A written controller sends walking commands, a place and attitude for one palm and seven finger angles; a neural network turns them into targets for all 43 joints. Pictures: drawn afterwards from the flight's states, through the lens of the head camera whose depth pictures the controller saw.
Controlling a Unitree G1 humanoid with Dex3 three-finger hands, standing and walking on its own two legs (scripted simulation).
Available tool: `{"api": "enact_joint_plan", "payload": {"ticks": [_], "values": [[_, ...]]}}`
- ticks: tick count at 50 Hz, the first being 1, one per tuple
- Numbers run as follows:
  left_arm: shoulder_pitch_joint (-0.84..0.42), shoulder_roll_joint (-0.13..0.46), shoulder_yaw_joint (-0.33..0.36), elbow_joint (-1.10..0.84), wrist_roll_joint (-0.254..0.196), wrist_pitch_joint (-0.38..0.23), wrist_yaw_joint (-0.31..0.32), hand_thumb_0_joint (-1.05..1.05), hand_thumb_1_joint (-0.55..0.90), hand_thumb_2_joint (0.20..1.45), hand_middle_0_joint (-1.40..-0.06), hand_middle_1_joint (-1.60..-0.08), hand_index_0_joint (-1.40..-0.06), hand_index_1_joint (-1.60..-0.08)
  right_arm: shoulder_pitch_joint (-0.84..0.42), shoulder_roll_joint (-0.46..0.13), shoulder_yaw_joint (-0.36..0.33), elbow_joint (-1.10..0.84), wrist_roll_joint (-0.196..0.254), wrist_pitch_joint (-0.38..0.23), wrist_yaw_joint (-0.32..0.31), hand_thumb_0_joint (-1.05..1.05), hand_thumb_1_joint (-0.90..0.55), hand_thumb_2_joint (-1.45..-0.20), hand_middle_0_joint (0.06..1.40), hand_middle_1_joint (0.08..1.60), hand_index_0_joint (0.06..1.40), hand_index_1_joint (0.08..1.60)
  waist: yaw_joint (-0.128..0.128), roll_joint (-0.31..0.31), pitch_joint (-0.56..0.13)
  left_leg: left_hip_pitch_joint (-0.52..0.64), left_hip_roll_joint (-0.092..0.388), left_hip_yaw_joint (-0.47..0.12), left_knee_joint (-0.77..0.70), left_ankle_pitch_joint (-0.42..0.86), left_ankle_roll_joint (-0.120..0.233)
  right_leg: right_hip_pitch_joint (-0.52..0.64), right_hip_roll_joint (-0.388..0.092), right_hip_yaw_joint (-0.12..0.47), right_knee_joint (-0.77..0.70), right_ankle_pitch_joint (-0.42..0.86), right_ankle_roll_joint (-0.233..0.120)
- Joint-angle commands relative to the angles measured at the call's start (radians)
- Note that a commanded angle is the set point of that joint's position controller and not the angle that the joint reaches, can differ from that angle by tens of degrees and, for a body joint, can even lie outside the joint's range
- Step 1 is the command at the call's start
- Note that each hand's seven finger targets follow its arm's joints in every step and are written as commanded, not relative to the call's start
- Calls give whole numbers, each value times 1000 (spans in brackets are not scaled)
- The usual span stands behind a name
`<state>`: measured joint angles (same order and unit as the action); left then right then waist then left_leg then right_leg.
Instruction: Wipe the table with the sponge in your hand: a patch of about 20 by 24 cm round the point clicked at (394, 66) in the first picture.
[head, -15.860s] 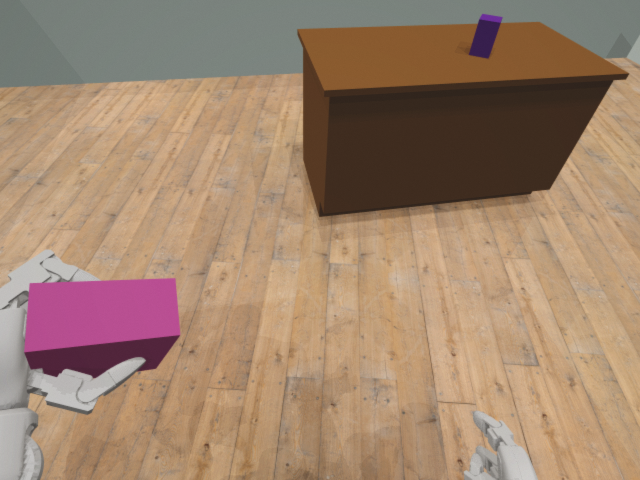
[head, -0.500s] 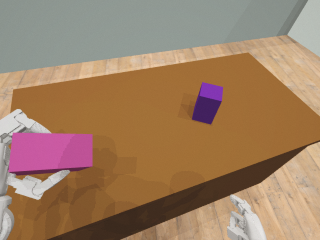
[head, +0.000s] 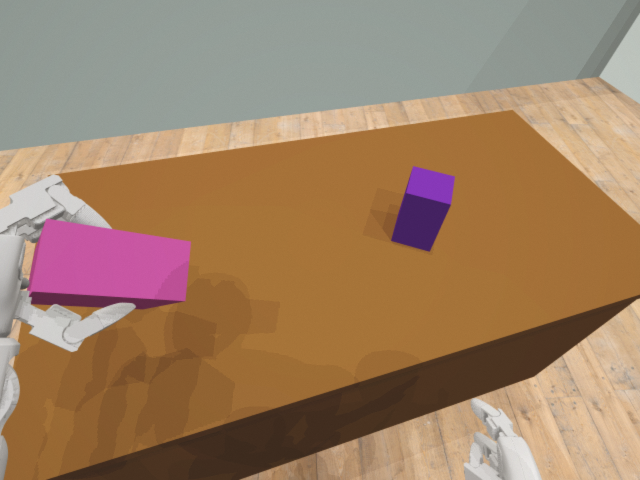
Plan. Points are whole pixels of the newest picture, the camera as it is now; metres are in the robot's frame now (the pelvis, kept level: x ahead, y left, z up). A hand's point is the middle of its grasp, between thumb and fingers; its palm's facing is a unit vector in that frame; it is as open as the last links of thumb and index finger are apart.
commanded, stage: turn the palm down, sponge in hand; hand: left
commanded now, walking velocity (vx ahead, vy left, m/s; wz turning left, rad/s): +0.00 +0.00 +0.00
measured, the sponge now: (124, 275) +0.26 +0.23 +0.16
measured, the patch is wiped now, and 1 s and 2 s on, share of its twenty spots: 0.00 0.00 0.00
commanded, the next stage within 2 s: none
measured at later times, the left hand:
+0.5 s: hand (88, 315) +0.22 +0.25 +0.15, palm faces +0.39 -0.59 -0.70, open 9.6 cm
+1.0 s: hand (135, 331) +0.23 +0.22 +0.10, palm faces +0.13 -0.39 -0.91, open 9.6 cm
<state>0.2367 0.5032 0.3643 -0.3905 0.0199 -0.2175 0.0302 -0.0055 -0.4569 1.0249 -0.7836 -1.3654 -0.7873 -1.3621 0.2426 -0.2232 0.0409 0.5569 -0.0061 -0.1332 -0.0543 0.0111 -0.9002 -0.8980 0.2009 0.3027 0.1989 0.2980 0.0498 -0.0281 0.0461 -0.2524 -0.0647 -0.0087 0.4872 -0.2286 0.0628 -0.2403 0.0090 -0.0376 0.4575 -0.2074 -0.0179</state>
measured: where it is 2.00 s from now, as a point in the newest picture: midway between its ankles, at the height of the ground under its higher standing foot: outside the picture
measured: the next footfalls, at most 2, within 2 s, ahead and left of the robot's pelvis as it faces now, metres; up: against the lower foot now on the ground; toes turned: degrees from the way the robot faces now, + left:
none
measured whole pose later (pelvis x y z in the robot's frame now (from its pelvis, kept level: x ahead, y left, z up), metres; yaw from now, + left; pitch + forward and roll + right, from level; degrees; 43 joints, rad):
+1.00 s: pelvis +0.01 -0.07 -0.02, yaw -1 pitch +3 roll +1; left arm 0.39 0.61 0.27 -0.34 0.39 0.15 0.00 0.00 -0.46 1.03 -0.78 -1.37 -0.78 -1.37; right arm 0.18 -0.30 -0.01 0.56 0.03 0.03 -0.12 0.01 -0.90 -0.90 0.20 0.30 0.20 0.30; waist 0.07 0.06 -0.04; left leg -0.41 0.00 -0.02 0.71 -0.36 -0.01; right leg -0.43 0.07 -0.05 0.73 -0.36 -0.10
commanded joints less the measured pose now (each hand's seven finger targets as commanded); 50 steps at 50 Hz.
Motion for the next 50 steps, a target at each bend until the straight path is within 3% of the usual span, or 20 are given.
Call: {"api": "enact_joint_plan", "payload": {"ticks": [1, 3, 6, 8, 11, 12, 13, 15, 17, 18, 23, 27, 30, 32, 33, 37, 38, 42, 45, 50], "values": [[-147, 68, 89, -151, -82, 103, -53, 0, 100, 1300, -1200, -1600, -1200, -1600, -159, -178, -78, -132, -18, -39, 32, 0, -900, -900, 200, 300, 200, 300, 39, 238, -337, 275, 107, -59, -30, 482, -126, -56, 16, -31, 45, 106, -27], [-63, 43, 65, -112, -135, 218, -100, 0, 100, 1300, -1200, -1600, -1200, -1600, -194, -184, -62, -110, 9, -35, 37, 0, -900, -900, 200, 300, 200, 300, 46, 168, -254, 210, 105, -45, -37, 347, -110, -46, 11, -57, 31, 113, -25], [3, 121, 36, -163, -28, 287, -119, 0, 100, 1300, -1200, -1600, -1200, -1600, -218, -187, -51, -146, 13, -1, 45, 0, -900, -900, 200, 300, 200, 300, 35, 43, -154, 75, 90, -36, -45, 217, -74, -35, 15, -57, 38, 106, -19], [-7, 144, 50, -235, 39, 256, -84, 0, 100, 1300, -1200, -1600, -1200, -1600, -243, -167, -44, -170, 11, 14, 52, 0, -900, -900, 200, 300, 200, 300, 29, 31, -113, 39, 86, -34, -47, 121, -61, -59, 25, -43, 38, 50, -25], [-20, 232, 195, -277, 42, 134, -6, 0, 100, 1300, -1200, -1600, -1200, -1600, -240, -162, -54, -165, -16, 22, 31, 0, -900, -900, 200, 300, 200, 300, 19, -49, -181, 6, 76, -43, -6, 42, -44, -96, 32, -34, 64, -31, -8], [-97, 328, 285, -331, 40, 95, 29, 0, 100, 1300, -1200, -1600, -1200, -1600, -250, -165, -58, -154, -5, 22, 26, 0, -900, -900, 200, 300, 200, 300, 15, -2, -209, 10, 77, -41, -2, -23, -44, -113, 41, -15, 69, -77, -8], [-130, 270, 242, -347, 47, 60, 51, 0, 100, 1300, -1200, -1600, -1200, -1600, -254, -132, -51, -165, -22, 15, 24, 0, -900, -900, 200, 300, 200, 300, 35, 45, -251, 14, 63, -37, 11, -2, -42, -91, 34, -11, 67, -86, -14], [-111, 240, 228, -259, 60, 23, 92, 0, 100, 1300, -1200, -1600, -1200, -1600, -226, -137, -62, -117, -21, 19, 15, 0, -900, -900, 200, 300, 200, 300, 9, 125, -212, -19, 63, -29, 42, -51, -48, -148, 25, -5, 76, -117, -8], [-151, 301, 245, -213, 94, 43, 110, 0, 100, 1300, -1200, -1600, -1200, -1600, -205, -151, -65, -99, -16, 26, 10, 0, -900, -900, 200, 300, 200, 300, -10, 199, -198, -38, 55, -22, 66, -94, -42, -177, 16, 17, 70, -141, -13], [-151, 243, 165, -165, 110, 72, 99, 0, 100, 1300, -1200, -1600, -1200, -1600, -210, -142, -61, -102, -18, 32, 6, 0, -900, -900, 200, 300, 200, 300, -13, 235, -203, -53, 48, -11, 75, -96, -38, -172, 2, 18, 65, -149, -12], [-200, 279, 31, -17, 157, 273, -18, 0, 100, 1300, -1200, -1600, -1200, -1600, -228, -162, -44, -129, 16, 72, -47, 0, -900, -900, 200, 300, 200, 300, -28, 140, -144, -106, 40, 5, 91, -133, -21, -138, -35, 96, -21, -258, 4], [-230, 359, 68, -66, 201, 264, -62, 0, 100, 1300, -1200, -1600, -1200, -1600, -259, -153, -45, -152, 27, 74, -72, 0, -900, -900, 200, 300, 200, 300, -3, 29, -143, -111, 44, -9, 136, -94, -21, -122, -51, 181, -58, -350, 12], [-148, 372, 149, -108, 200, 159, -46, 0, 100, 1300, -1200, -1600, -1200, -1600, -224, -140, -61, -147, 4, 69, -69, 0, -900, -900, 200, 300, 200, 300, 27, -55, -240, -138, 56, -37, 179, -7, -27, -40, -74, 208, -7, -178, 30], [-75, 464, 266, -120, 203, 124, -13, 0, 100, 1300, -1200, -1600, -1200, -1600, -223, -140, -69, -134, 6, 67, -58, 0, -900, -900, 200, 300, 200, 300, 58, -17, -279, -149, 51, -44, 200, 27, -35, -4, -76, 248, 26, -67, 25], [-64, 399, 226, -142, 202, 118, -1, 0, 100, 1300, -1200, -1600, -1200, -1600, -221, -129, -67, -147, 2, 71, -49, 0, -900, -900, 200, 300, 200, 300, 57, -6, -310, -168, 53, -46, 211, 46, -37, 31, -98, 254, 56, 25, 32], [69, 403, 250, -97, 233, 207, 61, 0, 100, 1300, -1200, -1600, -1200, -1600, -183, -160, -86, -136, 18, 102, -31, 0, -900, -900, 200, 300, 200, 300, 62, 121, -285, -169, 55, -37, 218, 91, -48, -7, -84, 256, 106, 203, 10], [67, 338, 176, -104, 240, 241, 61, 0, 100, 1300, -1200, -1600, -1200, -1600, -183, -156, -80, -151, 20, 112, -30, 0, -900, -900, 200, 300, 200, 300, 54, 125, -271, -176, 59, -31, 212, 92, -45, -11, -90, 235, 111, 218, 13], [51, 372, 132, -56, 296, 364, 44, 0, 100, 1300, -1200, -1600, -1200, -1600, -193, -178, -78, -169, 40, 137, -54, 0, -900, -900, 200, 300, 200, 300, 27, 5, -193, -198, 56, -28, 220, 56, -35, -44, -87, 266, 82, 192, 31], [4, 343, 51, -131, 355, 357, 5, 0, 100, 1300, -1200, -1600, -1200, -1600, -187, -172, -74, -195, 44, 131, -69, 0, -900, -900, 200, 300, 200, 300, 11, -46, -263, -163, 50, -27, 207, 85, -14, -23, -69, 220, 99, 231, 44], [-2, 357, 51, -244, 445, 252, 43, 0, 100, 1300, -1200, -1600, -1200, -1600, -201, -151, -74, -176, 27, 95, -76, 0, -900, -900, 200, 300, 200, 300, 20, 43, -338, -73, 44, -33, 204, 148, -8, -33, -49, 204, 103, 240, 22]]}}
